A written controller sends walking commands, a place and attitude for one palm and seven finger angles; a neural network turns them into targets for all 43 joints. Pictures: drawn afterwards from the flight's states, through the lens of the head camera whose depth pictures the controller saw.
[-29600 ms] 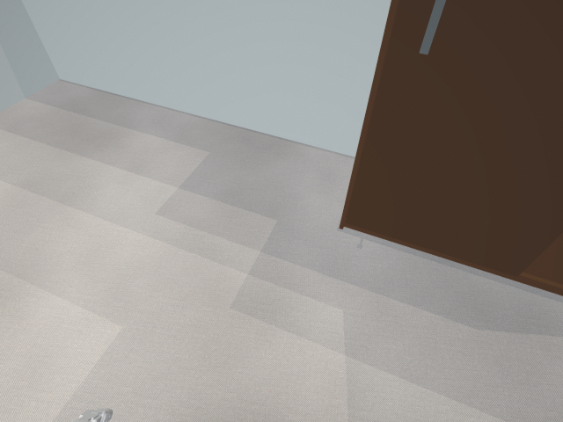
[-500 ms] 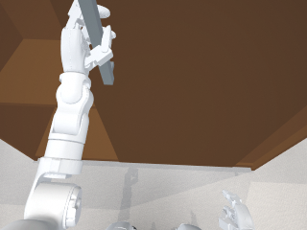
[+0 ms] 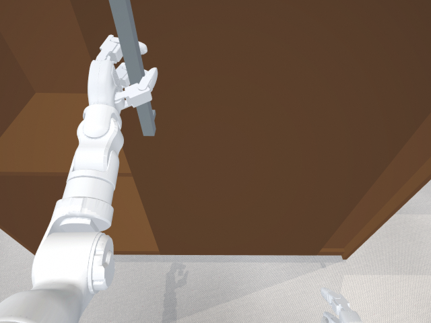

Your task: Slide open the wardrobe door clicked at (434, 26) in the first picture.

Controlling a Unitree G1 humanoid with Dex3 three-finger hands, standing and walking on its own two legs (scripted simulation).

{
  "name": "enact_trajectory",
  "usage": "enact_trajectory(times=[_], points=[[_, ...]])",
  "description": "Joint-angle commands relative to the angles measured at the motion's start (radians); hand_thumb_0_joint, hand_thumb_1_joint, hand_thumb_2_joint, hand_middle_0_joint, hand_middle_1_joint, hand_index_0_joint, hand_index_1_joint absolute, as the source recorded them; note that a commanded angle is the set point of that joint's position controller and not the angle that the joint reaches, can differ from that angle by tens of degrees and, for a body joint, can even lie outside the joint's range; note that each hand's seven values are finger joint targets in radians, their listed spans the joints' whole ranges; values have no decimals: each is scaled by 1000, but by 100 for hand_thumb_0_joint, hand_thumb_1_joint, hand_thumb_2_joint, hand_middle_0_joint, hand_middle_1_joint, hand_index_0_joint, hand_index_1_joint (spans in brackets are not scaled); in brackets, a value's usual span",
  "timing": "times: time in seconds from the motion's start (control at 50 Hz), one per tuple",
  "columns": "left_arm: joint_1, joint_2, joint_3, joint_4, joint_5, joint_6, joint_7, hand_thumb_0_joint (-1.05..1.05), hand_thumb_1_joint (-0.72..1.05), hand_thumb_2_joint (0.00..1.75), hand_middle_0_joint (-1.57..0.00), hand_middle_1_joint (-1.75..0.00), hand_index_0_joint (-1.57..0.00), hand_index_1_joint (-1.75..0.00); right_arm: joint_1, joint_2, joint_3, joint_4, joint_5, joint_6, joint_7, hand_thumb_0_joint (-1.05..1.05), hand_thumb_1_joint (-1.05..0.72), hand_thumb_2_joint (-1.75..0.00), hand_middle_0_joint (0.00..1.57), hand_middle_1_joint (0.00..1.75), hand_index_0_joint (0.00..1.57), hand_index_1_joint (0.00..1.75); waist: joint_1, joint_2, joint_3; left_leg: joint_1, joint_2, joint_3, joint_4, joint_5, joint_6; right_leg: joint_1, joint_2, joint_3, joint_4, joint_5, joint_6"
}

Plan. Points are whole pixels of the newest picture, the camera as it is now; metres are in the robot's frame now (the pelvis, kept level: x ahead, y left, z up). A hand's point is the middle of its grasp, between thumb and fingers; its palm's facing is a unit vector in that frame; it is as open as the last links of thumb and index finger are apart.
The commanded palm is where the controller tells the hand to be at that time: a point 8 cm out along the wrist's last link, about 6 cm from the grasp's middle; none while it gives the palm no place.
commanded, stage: loosen the grip on the handle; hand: left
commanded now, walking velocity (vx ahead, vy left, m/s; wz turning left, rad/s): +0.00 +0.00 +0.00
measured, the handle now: (139, 71) +0.49 +0.16 +0.23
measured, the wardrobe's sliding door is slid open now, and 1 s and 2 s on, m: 0.56 0.56 0.56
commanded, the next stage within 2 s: slip the hand off the handle in 0.44 s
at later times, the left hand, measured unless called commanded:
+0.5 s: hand (149, 90) +0.44 +0.14 +0.22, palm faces +0.10 -0.99 -0.07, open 14.6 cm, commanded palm +0.41 +0.18 +0.22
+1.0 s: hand (105, 95) +0.43 +0.21 +0.22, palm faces +0.16 -0.99 -0.07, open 14.7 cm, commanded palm +0.41 +0.25 +0.21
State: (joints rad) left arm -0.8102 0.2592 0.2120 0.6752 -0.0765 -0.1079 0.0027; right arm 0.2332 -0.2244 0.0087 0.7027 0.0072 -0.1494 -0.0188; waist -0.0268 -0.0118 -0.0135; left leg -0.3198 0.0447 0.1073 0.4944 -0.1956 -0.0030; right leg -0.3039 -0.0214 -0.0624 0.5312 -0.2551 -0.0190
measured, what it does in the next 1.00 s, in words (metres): stands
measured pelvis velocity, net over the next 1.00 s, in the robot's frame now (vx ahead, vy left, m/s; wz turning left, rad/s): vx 0.03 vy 0.01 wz -0.04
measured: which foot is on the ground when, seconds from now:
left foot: down 0.00-1.00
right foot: down 0.00-1.00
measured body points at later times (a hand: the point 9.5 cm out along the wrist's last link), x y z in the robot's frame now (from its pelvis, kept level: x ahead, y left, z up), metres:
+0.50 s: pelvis -0.01 +0.00 +0.00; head +0.01 +0.00 +0.45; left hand +0.43 +0.19 +0.22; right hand +0.02 -0.27 -0.11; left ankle +0.04 +0.11 -0.74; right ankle +0.01 -0.11 -0.74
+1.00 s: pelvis +0.03 +0.01 +0.00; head +0.03 +0.01 +0.45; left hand +0.41 +0.26 +0.22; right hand +0.19 -0.24 -0.09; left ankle +0.04 +0.11 -0.74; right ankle +0.01 -0.11 -0.74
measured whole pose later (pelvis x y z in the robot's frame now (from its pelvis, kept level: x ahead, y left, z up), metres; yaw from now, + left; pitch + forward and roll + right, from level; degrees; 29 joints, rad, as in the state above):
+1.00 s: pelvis +0.03 +0.01 +0.00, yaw -2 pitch +2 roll -1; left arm -0.53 0.34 0.25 0.39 -0.14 -0.11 -0.06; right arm 0.22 -0.24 0.03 0.65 0.03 -0.10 -0.07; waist 0.03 0.01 -0.05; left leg -0.31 0.00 0.01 0.55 -0.28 0.02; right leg -0.27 0.01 -0.03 0.52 -0.29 -0.01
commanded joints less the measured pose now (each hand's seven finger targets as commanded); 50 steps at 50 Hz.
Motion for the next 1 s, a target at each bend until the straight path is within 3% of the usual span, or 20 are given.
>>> enact_trajectory(times=[0.0,0.08,0.18,0.22,0.24,0.26,0.3,0.34,0.38,0.42,0.5,0.52,0.58,0.62,0.68,0.7,0.74,0.86,0.9,0.98], points=[[-456,122,-11,-115,20,-195,38,0,-7,43,-45,-140,-45,-140,65,-167,-64,-82,6,-47,15,0,-90,-90,20,30,20,30,-65,-113,-211,135,6,-84,-8,115,25,-57,24,20,-69,160,-1],[-562,165,-37,-51,51,-275,53,0,-55,20,-42,-137,-42,-137,60,-165,-58,-96,19,-55,19,0,-90,-90,20,30,20,30,-63,6,-220,70,-17,-90,-18,-185,29,-119,16,56,-75,-80,-9],[-610,227,-29,40,53,-314,45,0,-55,20,-36,-128,-36,-128,99,-184,-56,-87,18,-75,10,0,-90,-90,20,30,20,30,-76,-46,-255,-10,-41,-82,10,-249,39,-121,18,93,-95,-208,-2],[-638,207,-61,45,44,-314,35,0,-55,20,-33,-125,-33,-125,108,-184,-53,-85,20,-82,6,0,-90,-90,20,30,20,30,-84,-40,-261,-28,-50,-81,19,-265,40,-124,19,108,-102,-245,1],[-585,393,105,-92,30,-324,35,0,-55,20,-32,-123,-32,-123,87,-196,-68,-105,24,-83,1,0,-90,-90,20,30,20,30,1,16,-403,13,-48,-77,8,-235,38,-16,13,130,-100,-247,-9],[-603,360,65,-138,21,-318,30,0,-55,20,-30,-122,-30,-122,62,-183,-57,-116,25,-82,-6,0,-90,-90,20,30,20,30,-15,67,-427,30,-51,-71,-3,-214,43,16,15,132,-95,-207,-11],[-525,327,63,-101,-8,-290,24,0,-55,20,-28,-118,-28,-118,61,-182,-51,-111,28,-81,-16,0,-90,-90,20,30,20,30,-20,-13,-315,-17,-41,-84,-15,-231,47,1,20,123,-119,-220,-6],[-452,313,50,-138,-7,-274,29,0,-55,20,-25,-115,-25,-115,53,-183,-48,-115,27,-81,-18,0,-90,-90,20,30,20,30,-11,10,-251,-20,-42,-79,-23,-212,49,-7,18,120,-130,-205,-7],[-410,350,88,-209,-1,-262,45,0,-55,20,-25,-115,-25,-115,45,-185,-52,-126,24,-81,-22,0,-90,-90,20,30,20,30,8,39,-283,12,-39,-86,-28,-178,52,15,21,107,-115,-152,-11],[-373,312,65,-249,-5,-241,54,0,-55,20,-25,-115,-25,-115,42,-178,-47,-128,23,-81,-25,0,-90,-90,20,30,20,30,0,10,-253,26,-34,-83,-34,-145,52,17,24,99,-123,-113,-7],[-325,255,45,-372,-18,-207,63,0,-55,20,-25,-115,-25,-115,35,-174,-51,-127,18,-81,-27,0,-90,-90,20,30,20,30,1,36,-308,112,-29,-86,-21,19,49,36,34,73,-91,71,-8],[-299,244,43,-313,-13,-190,67,0,-55,20,-25,-115,-25,-115,57,-173,-50,-112,14,-75,-30,0,-90,-90,20,30,20,30,-13,-2,-280,107,-28,-89,-13,46,48,25,35,66,-86,109,-5],[-254,323,119,-366,-6,-166,73,0,-55,20,-25,-115,-25,-115,46,-174,-47,-124,9,-52,-35,0,-90,-90,20,30,20,30,15,-13,-314,114,-31,-84,-7,133,48,79,31,64,-70,214,-3],[-242,255,70,-436,-10,-148,64,0,-55,20,-25,-115,-25,-115,30,-154,-43,-140,14,-42,-33,0,-90,-90,20,30,20,30,19,28,-362,159,-32,-82,1,216,40,99,30,58,-51,292,-7],[-184,265,99,-458,-26,-120,53,0,-55,20,-25,-115,-25,-115,18,-153,-40,-149,14,-27,-37,0,-90,-90,20,30,20,30,33,6,-356,174,-29,-87,8,280,39,110,33,50,-48,349,-7],[-191,260,89,-466,-23,-113,47,0,-55,20,-25,-115,-25,-115,16,-153,-37,-151,15,-21,-36,0,-90,-90,20,30,20,30,24,-1,-351,178,-29,-89,9,295,38,106,31,48,-46,366,-5],[-179,222,54,-507,-25,-101,29,0,-55,20,-25,-115,-25,-115,3,-146,-36,-162,19,-13,-37,0,-90,-90,20,30,20,30,21,19,-357,201,-30,-90,14,312,36,97,32,47,-46,373,-5],[-123,244,78,-523,-60,-70,-45,0,-55,20,-25,-115,-25,-115,-17,-145,-33,-169,30,8,-47,0,-90,-90,20,30,20,30,20,32,-321,211,-31,-100,22,319,32,79,34,42,-51,378,-7],[-162,249,66,-507,-67,-60,-64,0,-55,20,-25,-115,-25,-115,-20,-149,-29,-165,34,13,-55,0,-90,-90,20,30,20,30,4,44,-281,198,-33,-108,20,278,34,51,34,40,-60,338,-7],[-229,263,63,-521,-79,-75,-86,0,-55,20,-25,-115,-25,-115,-23,-152,-27,-163,33,9,-68,0,-90,-90,20,30,20,30,-4,73,-308,220,-36,-124,27,238,34,25,35,40,-60,278,-10]])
